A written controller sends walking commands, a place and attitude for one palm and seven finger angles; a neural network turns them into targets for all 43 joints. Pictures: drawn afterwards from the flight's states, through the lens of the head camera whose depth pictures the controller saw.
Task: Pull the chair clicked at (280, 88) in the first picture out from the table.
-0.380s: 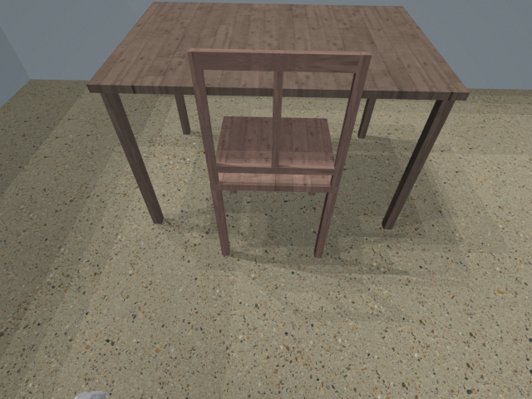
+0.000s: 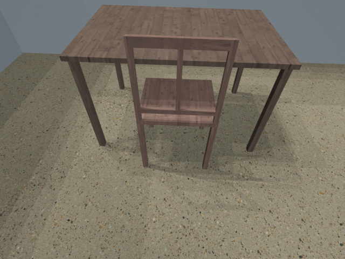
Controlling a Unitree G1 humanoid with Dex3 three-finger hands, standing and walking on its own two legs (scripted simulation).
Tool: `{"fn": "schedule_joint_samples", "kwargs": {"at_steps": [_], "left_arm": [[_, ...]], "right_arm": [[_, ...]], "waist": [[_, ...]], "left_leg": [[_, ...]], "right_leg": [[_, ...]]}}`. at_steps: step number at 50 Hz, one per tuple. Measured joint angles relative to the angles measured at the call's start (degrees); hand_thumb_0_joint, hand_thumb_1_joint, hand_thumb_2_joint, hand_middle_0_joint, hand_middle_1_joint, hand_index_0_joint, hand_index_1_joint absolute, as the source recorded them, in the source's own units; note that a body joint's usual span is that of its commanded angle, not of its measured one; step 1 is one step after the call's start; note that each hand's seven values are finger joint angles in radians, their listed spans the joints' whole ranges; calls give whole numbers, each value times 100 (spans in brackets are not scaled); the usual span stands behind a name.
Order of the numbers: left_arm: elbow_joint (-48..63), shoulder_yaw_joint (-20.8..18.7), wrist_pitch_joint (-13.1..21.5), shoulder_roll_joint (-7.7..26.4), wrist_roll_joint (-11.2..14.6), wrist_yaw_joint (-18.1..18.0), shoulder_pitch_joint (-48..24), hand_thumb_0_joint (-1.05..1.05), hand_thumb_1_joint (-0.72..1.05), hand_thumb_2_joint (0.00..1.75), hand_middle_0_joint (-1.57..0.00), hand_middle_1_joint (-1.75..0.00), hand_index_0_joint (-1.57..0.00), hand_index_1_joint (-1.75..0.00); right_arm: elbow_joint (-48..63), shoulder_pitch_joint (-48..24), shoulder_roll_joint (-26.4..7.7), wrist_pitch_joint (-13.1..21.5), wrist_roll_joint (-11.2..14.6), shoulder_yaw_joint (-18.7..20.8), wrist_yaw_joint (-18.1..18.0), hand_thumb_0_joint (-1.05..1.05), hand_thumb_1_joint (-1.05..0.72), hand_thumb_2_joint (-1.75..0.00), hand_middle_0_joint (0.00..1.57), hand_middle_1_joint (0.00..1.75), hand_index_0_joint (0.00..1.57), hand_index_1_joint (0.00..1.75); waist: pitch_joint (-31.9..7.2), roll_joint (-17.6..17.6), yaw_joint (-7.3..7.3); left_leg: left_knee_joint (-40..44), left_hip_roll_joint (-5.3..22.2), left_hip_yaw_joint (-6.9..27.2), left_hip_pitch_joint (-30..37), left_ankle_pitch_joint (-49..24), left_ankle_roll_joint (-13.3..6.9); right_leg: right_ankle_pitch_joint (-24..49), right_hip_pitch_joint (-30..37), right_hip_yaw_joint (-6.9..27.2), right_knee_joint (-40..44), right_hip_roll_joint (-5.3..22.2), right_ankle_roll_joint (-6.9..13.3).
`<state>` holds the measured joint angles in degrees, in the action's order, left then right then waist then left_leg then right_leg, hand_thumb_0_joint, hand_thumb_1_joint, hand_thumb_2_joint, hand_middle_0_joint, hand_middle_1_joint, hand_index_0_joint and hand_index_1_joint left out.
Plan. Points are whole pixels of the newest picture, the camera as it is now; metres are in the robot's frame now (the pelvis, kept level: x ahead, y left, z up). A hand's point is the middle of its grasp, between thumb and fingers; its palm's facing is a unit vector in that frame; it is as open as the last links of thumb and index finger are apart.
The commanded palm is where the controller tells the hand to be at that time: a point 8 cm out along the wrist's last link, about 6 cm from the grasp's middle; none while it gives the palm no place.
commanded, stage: stand and wait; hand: left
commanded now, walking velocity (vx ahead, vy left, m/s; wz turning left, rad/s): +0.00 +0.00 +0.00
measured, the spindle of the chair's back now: (178, 82) +0.85 +0.02 -0.07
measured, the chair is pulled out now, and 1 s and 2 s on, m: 0.00 0.00 0.00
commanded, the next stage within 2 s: look at it before walking up in 0.44 s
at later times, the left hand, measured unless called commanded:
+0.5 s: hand out of the picture +0.06 +0.24 -0.15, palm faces -0.02 -0.94 -0.34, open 7.4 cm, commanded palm none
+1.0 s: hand out of the picture +0.06 +0.24 -0.16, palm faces -0.02 -0.94 -0.33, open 7.4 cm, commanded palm none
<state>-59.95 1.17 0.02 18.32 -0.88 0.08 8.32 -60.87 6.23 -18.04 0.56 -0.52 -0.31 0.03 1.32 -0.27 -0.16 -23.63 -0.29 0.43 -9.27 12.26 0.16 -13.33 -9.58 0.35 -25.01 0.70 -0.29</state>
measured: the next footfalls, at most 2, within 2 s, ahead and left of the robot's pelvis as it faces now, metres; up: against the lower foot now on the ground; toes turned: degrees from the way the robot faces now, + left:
none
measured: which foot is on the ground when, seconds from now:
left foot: down 0.00-1.00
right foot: down 0.00-1.00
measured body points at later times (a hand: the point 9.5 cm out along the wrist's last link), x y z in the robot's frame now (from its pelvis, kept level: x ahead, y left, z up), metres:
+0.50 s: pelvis -0.01 -0.01 +0.00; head -0.01 -0.01 +0.45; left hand +0.06 +0.29 -0.13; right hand +0.06 -0.30 -0.14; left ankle +0.01 +0.12 -0.74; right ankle +0.00 -0.12 -0.74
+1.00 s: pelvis -0.01 -0.01 +0.00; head +0.00 +0.00 +0.45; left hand +0.06 +0.29 -0.13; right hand +0.06 -0.30 -0.13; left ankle +0.01 +0.12 -0.74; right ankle +0.00 -0.12 -0.74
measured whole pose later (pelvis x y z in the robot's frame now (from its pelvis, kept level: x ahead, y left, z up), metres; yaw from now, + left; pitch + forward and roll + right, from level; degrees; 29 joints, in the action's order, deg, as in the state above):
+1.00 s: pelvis -0.01 -0.01 +0.00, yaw +0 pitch -2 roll +0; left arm -63.0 0.4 0.2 19.4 -0.9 0.1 8.5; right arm -64.4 7.6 -18.6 0.7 -0.3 -0.1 -0.1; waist 1.9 -0.5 -0.1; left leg -21.0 0.3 0.9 -8.9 10.1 0.7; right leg -11.0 -8.9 -0.1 -21.8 0.1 0.1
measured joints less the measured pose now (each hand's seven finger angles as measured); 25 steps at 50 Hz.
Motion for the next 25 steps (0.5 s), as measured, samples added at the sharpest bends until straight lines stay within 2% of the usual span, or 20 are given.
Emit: {"fn": "schedule_joint_samples", "kwargs": {"at_steps": [12,25], "left_arm": [[-266,-55,-9,73,13,-11,123,0,91,90,-20,-30,-21,-30],[-296,-66,17,85,12,-12,13,0,91,90,-20,-30,-21,-30]], "right_arm": [[-313,242,-62,-27,17,27,-17,1,-90,-89,20,30,20,30],[-362,199,-47,3,17,20,-12,1,-90,-89,20,30,20,30]], "waist": [[88,15,20],[22,32,29]], "left_leg": [[110,39,36,9,-105,40],[192,57,40,39,-175,58]], "right_leg": [[107,24,-36,127,-38,35],[174,50,-39,202,-55,50]]}}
